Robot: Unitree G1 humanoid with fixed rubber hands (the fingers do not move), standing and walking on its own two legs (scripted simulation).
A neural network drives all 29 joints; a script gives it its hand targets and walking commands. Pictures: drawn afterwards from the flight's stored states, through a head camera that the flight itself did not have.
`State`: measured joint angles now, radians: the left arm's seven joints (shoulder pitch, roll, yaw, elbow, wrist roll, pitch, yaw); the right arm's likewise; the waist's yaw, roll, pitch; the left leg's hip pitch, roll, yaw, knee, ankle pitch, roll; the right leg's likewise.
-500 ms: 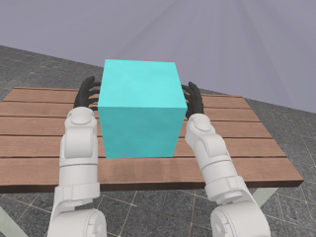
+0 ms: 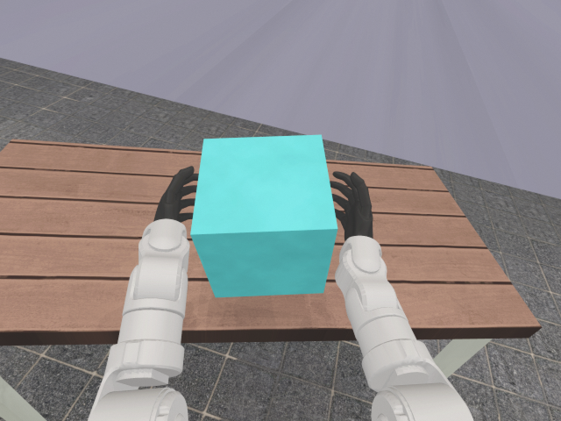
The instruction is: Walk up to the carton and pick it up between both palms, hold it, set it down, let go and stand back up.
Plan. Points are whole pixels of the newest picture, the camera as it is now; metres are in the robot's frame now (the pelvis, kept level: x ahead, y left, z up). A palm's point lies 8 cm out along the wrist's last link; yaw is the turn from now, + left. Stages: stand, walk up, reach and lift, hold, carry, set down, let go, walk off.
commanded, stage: set down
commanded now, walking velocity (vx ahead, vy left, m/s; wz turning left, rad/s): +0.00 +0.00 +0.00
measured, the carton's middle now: (266, 219) +0.39 -0.02 +0.10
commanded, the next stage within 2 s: none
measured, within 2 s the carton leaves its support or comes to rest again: neither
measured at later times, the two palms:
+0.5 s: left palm (174, 213) +0.40 +0.12 +0.11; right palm (350, 232) +0.36 -0.14 +0.11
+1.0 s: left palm (187, 213) +0.42 +0.11 +0.09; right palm (353, 236) +0.36 -0.15 +0.10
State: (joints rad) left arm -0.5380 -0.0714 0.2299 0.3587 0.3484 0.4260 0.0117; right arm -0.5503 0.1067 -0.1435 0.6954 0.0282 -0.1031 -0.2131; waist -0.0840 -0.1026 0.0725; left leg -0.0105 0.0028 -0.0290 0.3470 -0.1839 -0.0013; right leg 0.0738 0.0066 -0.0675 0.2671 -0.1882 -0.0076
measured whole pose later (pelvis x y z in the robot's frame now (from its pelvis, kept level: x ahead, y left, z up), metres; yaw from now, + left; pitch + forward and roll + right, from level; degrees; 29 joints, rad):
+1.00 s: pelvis +0.02 +0.01 +0.00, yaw -2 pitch -2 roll -1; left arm -0.71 -0.02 0.32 0.81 0.33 0.18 0.00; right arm -0.61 0.17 -0.36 0.86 -0.14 -0.19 -0.23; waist -0.10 -0.07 -0.01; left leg -0.11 0.01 0.02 0.33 -0.19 0.01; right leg -0.03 0.00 -0.05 0.23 -0.17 0.01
